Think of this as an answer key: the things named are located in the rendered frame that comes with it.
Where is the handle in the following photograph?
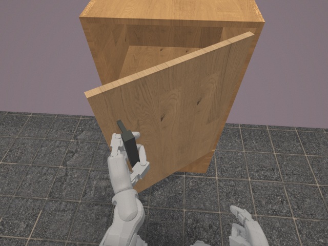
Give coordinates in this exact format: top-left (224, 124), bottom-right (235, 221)
top-left (117, 120), bottom-right (140, 168)

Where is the robot left forearm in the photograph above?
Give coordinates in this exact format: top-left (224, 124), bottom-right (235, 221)
top-left (99, 189), bottom-right (145, 246)

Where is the robot left hand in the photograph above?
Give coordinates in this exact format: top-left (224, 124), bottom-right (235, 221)
top-left (107, 132), bottom-right (150, 195)

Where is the robot right hand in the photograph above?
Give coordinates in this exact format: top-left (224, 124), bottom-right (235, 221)
top-left (229, 206), bottom-right (269, 246)

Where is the cupboard door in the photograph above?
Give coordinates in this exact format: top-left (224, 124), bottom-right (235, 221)
top-left (84, 32), bottom-right (255, 193)

